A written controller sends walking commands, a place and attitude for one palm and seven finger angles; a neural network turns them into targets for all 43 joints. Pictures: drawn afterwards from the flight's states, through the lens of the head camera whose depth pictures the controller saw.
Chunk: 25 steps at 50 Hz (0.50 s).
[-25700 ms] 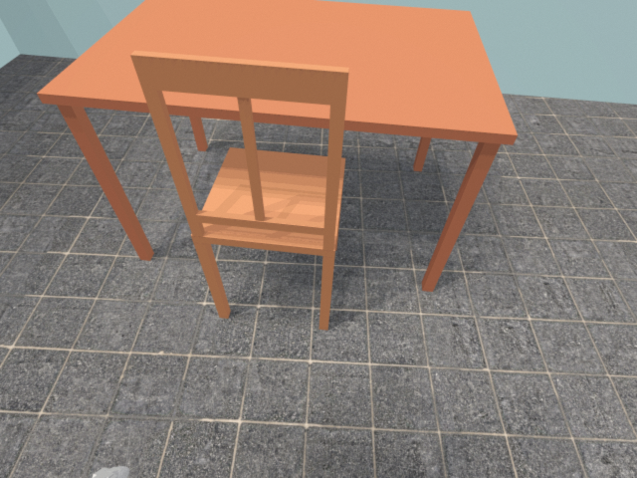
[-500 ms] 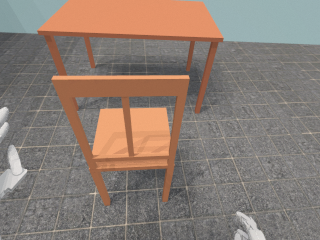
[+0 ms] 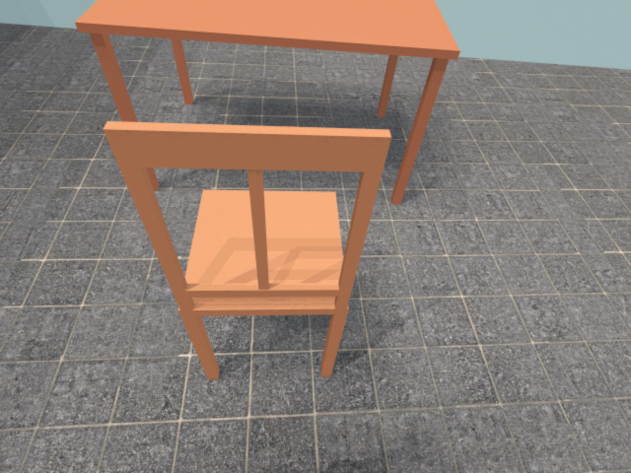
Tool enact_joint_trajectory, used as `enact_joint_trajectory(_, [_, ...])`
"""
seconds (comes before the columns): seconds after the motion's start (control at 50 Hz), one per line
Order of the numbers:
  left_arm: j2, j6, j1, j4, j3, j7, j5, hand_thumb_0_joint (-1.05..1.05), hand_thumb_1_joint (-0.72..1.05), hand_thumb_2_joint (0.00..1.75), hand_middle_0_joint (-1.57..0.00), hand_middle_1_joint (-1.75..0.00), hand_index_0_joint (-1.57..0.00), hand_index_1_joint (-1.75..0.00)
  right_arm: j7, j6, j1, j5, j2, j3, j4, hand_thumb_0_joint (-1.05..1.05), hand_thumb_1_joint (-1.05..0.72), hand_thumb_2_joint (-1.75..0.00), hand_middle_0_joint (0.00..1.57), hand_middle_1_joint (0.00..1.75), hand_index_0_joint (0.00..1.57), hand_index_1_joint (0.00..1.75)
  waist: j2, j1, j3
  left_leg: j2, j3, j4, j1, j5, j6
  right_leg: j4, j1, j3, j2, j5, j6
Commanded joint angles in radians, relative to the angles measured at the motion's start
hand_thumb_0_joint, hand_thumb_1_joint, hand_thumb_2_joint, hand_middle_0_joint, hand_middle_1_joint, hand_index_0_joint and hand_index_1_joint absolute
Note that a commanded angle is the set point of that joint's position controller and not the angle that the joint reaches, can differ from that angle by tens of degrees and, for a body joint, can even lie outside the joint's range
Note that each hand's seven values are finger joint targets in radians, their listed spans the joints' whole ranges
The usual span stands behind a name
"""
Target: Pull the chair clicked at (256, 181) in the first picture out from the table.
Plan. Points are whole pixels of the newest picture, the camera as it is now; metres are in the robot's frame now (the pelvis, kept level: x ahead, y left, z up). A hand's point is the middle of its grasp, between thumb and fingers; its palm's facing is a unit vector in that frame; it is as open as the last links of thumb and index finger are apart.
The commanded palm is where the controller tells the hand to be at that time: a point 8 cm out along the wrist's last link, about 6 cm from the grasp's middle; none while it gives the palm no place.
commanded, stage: let the arm hang, fingers relaxed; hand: left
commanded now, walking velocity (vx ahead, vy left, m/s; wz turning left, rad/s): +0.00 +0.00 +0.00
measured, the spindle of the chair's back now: (260, 237) +0.50 +0.12 -0.07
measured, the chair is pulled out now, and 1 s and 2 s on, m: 0.61 0.61 0.61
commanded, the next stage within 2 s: look to check the result in 0.80 s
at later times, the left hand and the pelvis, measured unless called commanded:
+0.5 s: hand out of the picture -0.03 +0.16 -0.17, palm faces +0.03 -0.98 -0.18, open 7.4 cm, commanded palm none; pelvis +0.00 -0.01 +0.00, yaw +0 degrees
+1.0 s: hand out of the picture -0.01 +0.14 -0.17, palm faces +0.04 -0.99 -0.16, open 7.4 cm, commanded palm none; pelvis +0.00 -0.02 +0.00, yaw +0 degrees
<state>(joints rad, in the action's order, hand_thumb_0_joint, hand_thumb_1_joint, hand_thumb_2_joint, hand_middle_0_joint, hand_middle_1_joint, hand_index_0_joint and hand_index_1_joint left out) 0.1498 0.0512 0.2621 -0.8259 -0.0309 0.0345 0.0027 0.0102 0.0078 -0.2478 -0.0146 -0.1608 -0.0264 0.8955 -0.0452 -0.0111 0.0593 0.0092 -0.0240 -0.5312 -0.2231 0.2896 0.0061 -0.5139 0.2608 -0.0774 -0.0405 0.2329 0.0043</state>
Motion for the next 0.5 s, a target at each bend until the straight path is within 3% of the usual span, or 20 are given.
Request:
enact_joint_trajectory(0.0, [0.139,-0.032,0.062,-0.027,-0.012,-0.011,-0.024,0.00,0.90,0.90,-0.20,-0.30,-0.20,-0.30,0.015,0.008,-0.054,-0.007,-0.113,0.044,-0.001,0.00,-0.90,-0.90,0.20,0.30,0.20,0.30,0.194,0.020,-0.062,-0.079,-0.086,0.143,-0.052,-0.127,0.036,0.117,-0.117,0.089,-0.055,-0.069,-0.045])
enact_joint_trajectory(0.1, [0.136,-0.034,0.067,-0.116,0.007,-0.014,-0.016,0.00,0.90,0.90,-0.20,-0.30,-0.20,-0.30,0.016,0.001,-0.121,-0.003,-0.109,0.047,0.056,0.00,-0.90,-0.90,0.20,0.30,0.20,0.30,0.097,0.017,-0.006,-0.086,-0.093,0.174,-0.088,-0.022,0.041,0.147,-0.092,0.084,-0.058,0.013,-0.051])
enact_joint_trajectory(0.32, [0.115,-0.037,0.120,-0.217,0.021,-0.007,-0.011,0.00,0.90,0.90,-0.20,-0.30,-0.20,-0.30,0.021,0.006,-0.210,0.002,-0.076,0.035,0.142,0.00,-0.90,-0.90,0.20,0.30,0.20,0.30,0.022,0.016,0.027,-0.080,-0.077,0.176,-0.084,-0.023,0.045,0.158,-0.057,0.098,-0.063,0.059,-0.054])
enact_joint_trajectory(0.4, [0.099,-0.037,0.134,-0.226,0.021,-0.002,-0.012,0.00,0.90,0.90,-0.20,-0.30,-0.20,-0.30,0.023,0.006,-0.215,0.001,-0.058,0.035,0.156,0.00,-0.90,-0.90,0.20,0.30,0.20,0.30,0.064,0.016,0.050,-0.080,-0.073,0.183,-0.088,-0.008,0.045,0.156,-0.032,0.101,-0.060,0.072,-0.055])
enact_joint_trajectory(0.48, [0.085,-0.038,0.142,-0.226,0.018,0.000,-0.013,0.00,0.90,0.90,-0.20,-0.30,-0.20,-0.30,0.025,0.007,-0.217,0.002,-0.041,0.034,0.158,0.00,-0.90,-0.90,0.20,0.30,0.20,0.30,0.048,0.020,0.062,-0.080,-0.067,0.182,-0.100,-0.010,0.046,0.156,-0.032,0.101,-0.056,0.064,-0.056])
